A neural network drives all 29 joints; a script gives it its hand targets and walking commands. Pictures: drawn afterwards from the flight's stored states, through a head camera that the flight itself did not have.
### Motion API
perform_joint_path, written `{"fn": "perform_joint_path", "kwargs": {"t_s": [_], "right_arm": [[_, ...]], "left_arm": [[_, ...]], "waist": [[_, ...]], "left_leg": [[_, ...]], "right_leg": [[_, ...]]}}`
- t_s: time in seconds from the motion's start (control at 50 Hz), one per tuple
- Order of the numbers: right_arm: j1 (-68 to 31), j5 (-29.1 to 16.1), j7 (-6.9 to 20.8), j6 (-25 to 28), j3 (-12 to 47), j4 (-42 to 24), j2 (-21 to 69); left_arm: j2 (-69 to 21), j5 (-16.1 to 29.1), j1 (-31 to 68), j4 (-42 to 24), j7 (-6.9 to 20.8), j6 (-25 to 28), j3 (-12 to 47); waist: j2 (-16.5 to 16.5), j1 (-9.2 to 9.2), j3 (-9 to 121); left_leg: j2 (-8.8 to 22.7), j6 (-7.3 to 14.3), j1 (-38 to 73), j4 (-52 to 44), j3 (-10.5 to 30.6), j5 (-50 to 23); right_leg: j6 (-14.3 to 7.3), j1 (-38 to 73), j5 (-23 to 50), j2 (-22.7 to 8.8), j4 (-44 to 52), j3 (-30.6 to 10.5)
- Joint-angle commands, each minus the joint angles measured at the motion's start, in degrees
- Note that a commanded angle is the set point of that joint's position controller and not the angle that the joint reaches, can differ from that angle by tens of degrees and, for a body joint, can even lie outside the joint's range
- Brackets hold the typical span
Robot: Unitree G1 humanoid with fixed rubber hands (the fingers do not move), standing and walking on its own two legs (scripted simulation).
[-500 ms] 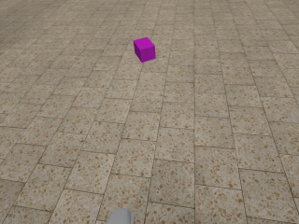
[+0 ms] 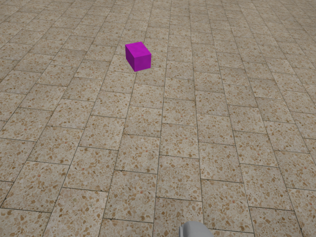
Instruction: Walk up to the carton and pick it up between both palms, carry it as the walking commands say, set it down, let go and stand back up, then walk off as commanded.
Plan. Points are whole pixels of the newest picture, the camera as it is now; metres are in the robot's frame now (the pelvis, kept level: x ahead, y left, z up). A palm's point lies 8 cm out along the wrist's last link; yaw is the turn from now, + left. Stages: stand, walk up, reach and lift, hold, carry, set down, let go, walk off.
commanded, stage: walk up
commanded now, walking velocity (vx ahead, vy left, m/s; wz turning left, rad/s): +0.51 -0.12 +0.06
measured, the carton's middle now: (138, 56) +1.85 +0.06 -0.70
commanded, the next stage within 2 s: none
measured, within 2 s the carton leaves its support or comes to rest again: neither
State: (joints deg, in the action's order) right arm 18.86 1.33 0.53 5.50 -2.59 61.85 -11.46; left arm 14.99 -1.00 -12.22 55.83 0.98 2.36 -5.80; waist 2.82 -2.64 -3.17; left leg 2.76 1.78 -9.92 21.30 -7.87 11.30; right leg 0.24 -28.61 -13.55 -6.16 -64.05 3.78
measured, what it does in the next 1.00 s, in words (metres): walks ahead: right foot, then left foot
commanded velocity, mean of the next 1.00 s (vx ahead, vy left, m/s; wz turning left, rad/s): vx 0.50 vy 0.03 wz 0.01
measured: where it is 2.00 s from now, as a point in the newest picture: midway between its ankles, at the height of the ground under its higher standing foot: (141, 120)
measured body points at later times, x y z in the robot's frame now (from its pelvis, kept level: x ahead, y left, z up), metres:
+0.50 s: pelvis +0.27 -0.08 -0.01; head +0.29 -0.10 +0.44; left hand +0.32 +0.18 -0.15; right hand +0.25 -0.33 -0.17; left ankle +0.14 +0.07 -0.64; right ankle +0.32 -0.18 -0.75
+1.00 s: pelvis +0.52 +0.03 -0.02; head +0.56 +0.06 +0.42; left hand +0.48 +0.28 -0.18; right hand +0.64 -0.22 -0.15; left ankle +0.60 +0.14 -0.75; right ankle +0.36 -0.14 -0.68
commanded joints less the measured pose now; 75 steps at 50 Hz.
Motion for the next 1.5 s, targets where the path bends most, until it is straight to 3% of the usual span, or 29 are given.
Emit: {"fn": "perform_joint_path", "kwargs": {"t_s": [0.0, 0.14, 0.26, 0.3, 0.34, 0.36, 0.38, 0.4, 0.44, 0.48, 0.54, 0.64, 0.82, 0.88, 0.9, 0.92, 0.94, 0.96, 0.98, 1.02, 1.04, 1.08, 1.14, 1.2, 1.3, 1.36, 1.4, 1.46, 1.48], "right_arm": [[2.6, -0.6, -0.5, 1.2, -0.6, -1.6, -5.9], [10.3, -0.6, -1.7, 1.0, -0.8, 0.5, -6.0], [10.7, -0.1, -1.9, 0.0, -1.2, 2.0, -7.0], [9.9, -0.6, -1.8, -0.2, -1.3, 1.5, -7.6], [9.9, -1.2, -1.7, -0.8, -1.7, 3.1, -8.1], [12.0, -1.6, -1.5, -1.0, -0.9, 2.1, -5.1], [13.7, -2.4, -1.3, -0.7, -0.9, -1.1, -2.3], [11.3, -1.3, -0.8, -0.7, -1.8, -0.2, -3.1], [5.7, -0.6, -0.4, -1.4, -1.8, -0.8, -2.2], [4.0, 0.4, 0.2, -2.4, -1.9, -1.0, -1.4], [3.0, 0.6, 1.1, -4.1, -2.0, -2.1, -1.9], [-8.8, 0.5, 2.7, -6.2, -1.5, -7.2, -3.3], [-19.9, -1.1, 4.0, -4.2, -0.4, -11.3, -2.1], [-9.1, 0.5, 2.5, -2.6, -2.5, -7.0, -6.0], [-0.3, 0.7, 1.7, -2.1, -2.9, -4.1, -7.2], [10.5, 1.4, 0.7, -1.0, -4.0, -2.3, -12.7], [14.2, 0.7, 0.2, -0.6, -5.4, -1.3, -20.3], [11.0, -0.3, 0.3, -0.6, -6.0, -0.9, -19.9], [6.4, 0.4, 0.2, -0.4, -4.4, -2.1, -15.4], [-0.6, 0.9, 0.2, 0.6, -2.1, -2.9, -7.2], [-1.2, 0.6, 0.2, 0.8, -1.2, -2.8, -4.4], [0.4, -0.1, 0.2, 0.5, -0.6, -2.5, -2.9], [6.4, -0.2, -0.5, 1.5, -1.3, -0.6, -7.5], [6.3, -0.6, -0.7, 1.6, -0.7, -0.5, -6.4], [5.1, -0.7, -1.2, 0.9, -1.5, -1.1, -8.5], [9.9, -1.0, -1.0, 0.4, -1.3, 0.4, -7.4], [8.3, -0.6, -1.1, -0.6, -1.9, 0.7, -8.7], [11.2, -0.8, -1.1, -1.3, -1.8, 1.9, -7.5], [11.9, -1.0, -0.9, -1.0, -0.8, -0.3, -2.4]], "left_arm": [[-1.2, -0.6, -4.2, -0.8, 1.0, -1.9, 0.3], [0.5, 0.0, 13.2, -7.2, 2.1, -1.6, 0.6], [-1.3, 0.0, 14.2, -7.7, 2.2, -1.1, 1.6], [1.1, -0.7, 11.1, -6.2, 1.7, -0.5, 0.8], [4.1, -1.7, -4.9, -1.0, 0.2, 1.5, -0.7], [9.1, -2.4, -14.9, 1.7, -0.6, 2.1, -2.2], [13.4, -2.2, -16.9, 1.7, -0.8, 2.4, -2.7], [14.1, -0.4, -14.0, 2.5, -0.9, 1.8, -3.0], [6.5, -0.7, -8.7, 1.6, -1.1, 2.3, -1.2], [0.9, 0.4, -4.6, 1.6, -1.2, 2.0, 0.9], [0.8, 0.1, -7.9, 2.3, -1.1, 2.7, 1.4], [4.8, -0.3, -11.7, 1.7, -1.2, 2.1, 0.8], [2.2, -0.7, -16.8, 3.1, -1.5, 2.6, 1.0], [8.1, -1.0, -15.1, 2.8, -1.8, 2.5, -0.5], [6.5, -0.9, -14.4, 2.8, -1.3, 2.4, -0.4], [1.8, -1.1, -16.3, 2.0, -1.2, 2.0, 0.5], [-4.1, 0.1, -18.8, 0.4, -1.2, 2.2, 1.5], [0.4, -0.1, -16.8, 0.1, -1.2, 1.8, -0.1], [3.5, 0.4, -11.1, -0.4, -1.1, 2.0, -0.7], [-1.9, 1.3, -8.1, 0.1, -0.4, 2.0, 0.6], [-1.6, 0.8, -7.8, -0.6, 0.0, 1.6, 0.7], [-1.8, -0.1, -6.1, -1.0, 0.4, 0.1, 0.8], [-2.2, -1.1, -1.9, -2.7, 0.8, -1.6, 0.8], [-1.8, -0.8, 3.4, -4.9, 1.7, -2.1, 1.5], [0.3, 0.3, 11.9, -8.9, 2.7, -1.2, 1.9], [-1.0, 0.0, 15.0, -9.4, 2.0, -0.7, 2.1], [0.4, -0.6, 12.5, -8.9, 1.6, -0.2, 1.8], [5.8, -2.3, -7.8, -1.7, -0.2, 2.1, -0.6], [11.7, -2.7, -16.5, -0.4, -0.8, 2.9, -1.8]], "waist": [[-9.1, 2.55, -0.6], [-5.8, -1.04, -5.1], [-12.3, -1.65, -4.9], [-13.0, 0.02, -2.2], [-8.1, 7.94, 9.4], [4.9, 10.58, 15.0], [12.4, 8.99, 17.6], [10.5, 7.81, 18.6], [-0.5, 5.73, 8.1], [4.8, 3.07, 0.8], [5.2, 2.10, 0.1], [5.7, 4.24, -5.8], [12.1, 6.95, -5.7], [1.7, 3.15, -1.1], [-0.7, -0.99, 4.6], [-17.7, -5.69, 10.9], [-32.4, -5.50, 12.0], [-23.3, -2.87, 13.6], [-10.7, -2.49, 9.9], [-7.3, 0.94, 7.2], [-13.0, 1.81, 4.6], [-12.1, 2.35, 3.3], [-2.4, 2.16, -0.2], [-11.0, 1.73, -3.1], [-9.8, 0.88, -5.8], [-12.4, -2.05, -4.4], [-17.0, 0.08, -2.9], [-0.3, 7.38, 11.0], [16.0, 9.90, 16.9]], "left_leg": [[14.7, 3.3, 4.7, -11.0, 13.9, -13.7], [16.0, 4.6, 8.7, -14.2, 11.0, -13.1], [14.7, 3.6, 11.8, -12.7, 5.2, -19.0], [13.9, 2.5, 11.2, -6.0, 3.7, -29.3], [7.1, 0.6, 6.1, 14.8, 0.0, -26.7], [4.4, -0.5, -6.9, 32.8, -0.3, -5.4], [-2.1, -2.1, -21.1, 45.9, 3.4, 20.8], [-0.2, -2.0, -22.1, 51.4, 9.2, 15.1], [3.9, -2.0, -21.2, 52.8, 11.2, 9.1], [5.5, -1.8, -17.7, 49.8, 10.9, 2.7], [4.6, -2.4, -18.6, 47.6, 9.5, -0.5], [4.9, -4.9, -27.4, 39.6, 7.7, -7.5], [4.0, -5.4, -13.2, 11.2, 2.2, -7.1], [1.2, -3.9, -3.0, 8.0, -2.7, -1.1], [0.7, -3.0, 7.0, 6.5, -1.7, 1.5], [12.8, -0.4, 17.5, 0.3, 13.1, 11.8], [26.5, 3.4, 25.3, -9.8, 37.5, 11.0], [28.3, 6.4, 20.7, -12.7, 50.0, 6.9], [23.9, 4.6, 16.2, -8.2, 37.4, -5.3], [14.8, 1.0, 9.0, -4.2, 18.4, -12.7], [13.4, 1.3, 4.4, -6.1, 15.6, -12.2], [14.4, 3.9, 4.6, -9.5, 17.4, -6.8], [19.3, 6.0, 6.7, -11.0, 19.2, -15.1], [15.8, 4.0, 5.8, -13.1, 11.0, -16.5], [13.5, 3.2, 2.0, -16.9, 5.1, -7.4], [13.3, 3.6, 7.9, -13.9, 5.6, -9.9], [11.3, 3.7, 8.5, -9.6, 2.2, -12.1], [7.1, 0.5, 0.3, 21.8, 0.2, -19.7], [1.6, -1.5, -13.4, 40.1, 0.5, 14.2]], "right_leg": [[2.0, -6.4, 4.4, -2.0, 3.2, -1.5], [4.1, -10.5, 12.5, -2.1, 22.8, -0.7], [1.6, -3.4, 10.6, 0.3, 32.6, 3.4], [-0.5, 5.8, 6.1, 2.8, 34.7, 3.9], [-2.3, 28.7, 7.7, 3.8, 36.2, 5.4], [-4.6, 42.5, 2.8, -8.9, 37.2, -9.4], [-10.0, 49.3, 0.2, -21.3, 46.1, -35.3], [-11.4, 44.9, 4.7, -22.4, 49.6, -40.0], [-6.9, 31.2, 13.8, -18.6, 47.3, -26.0], [-2.6, 18.2, 16.2, -11.5, 49.2, -13.7], [-3.4, 17.7, 17.5, -11.1, 50.1, -10.3], [-3.5, 15.1, -5.1, -12.0, 57.0, -11.6], [-3.7, 17.7, -3.1, -9.0, 58.1, 0.5], [-4.7, 19.4, 2.1, -10.1, 44.9, 0.9], [-3.6, 17.9, 8.7, -6.2, 31.3, 3.7], [-1.2, 8.3, -4.4, -1.3, 9.5, 6.0], [0.7, -8.1, -22.5, 5.8, -4.4, 1.9], [-0.5, -7.8, -16.0, 3.0, -11.2, -4.4], [0.0, -6.3, -11.3, -0.2, -9.1, -6.2], [-1.7, -2.3, -3.6, -3.7, -3.7, -5.8], [-1.7, -1.1, -2.9, -3.3, -0.7, -4.5], [-0.8, -2.7, -0.1, -1.7, -1.3, -2.7], [1.8, -8.9, 1.6, -3.0, 2.9, -3.7], [3.2, -10.2, 7.6, -3.2, 9.9, -1.8], [3.4, -1.6, 16.2, -1.8, 29.7, 0.6], [2.1, -1.1, 12.7, 0.1, 32.1, 3.6], [0.3, 4.2, 5.8, 1.0, 31.9, 4.5], [-2.5, 32.4, 3.1, 0.8, 35.9, 3.2], [-4.8, 43.5, 2.2, -17.5, 39.6, -18.8]]}}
